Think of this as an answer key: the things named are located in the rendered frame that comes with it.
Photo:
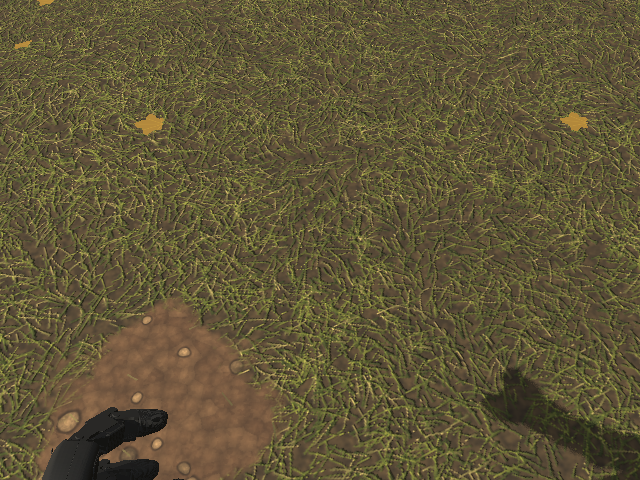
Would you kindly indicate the robot left hand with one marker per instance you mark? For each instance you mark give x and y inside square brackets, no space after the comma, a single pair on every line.
[78,457]

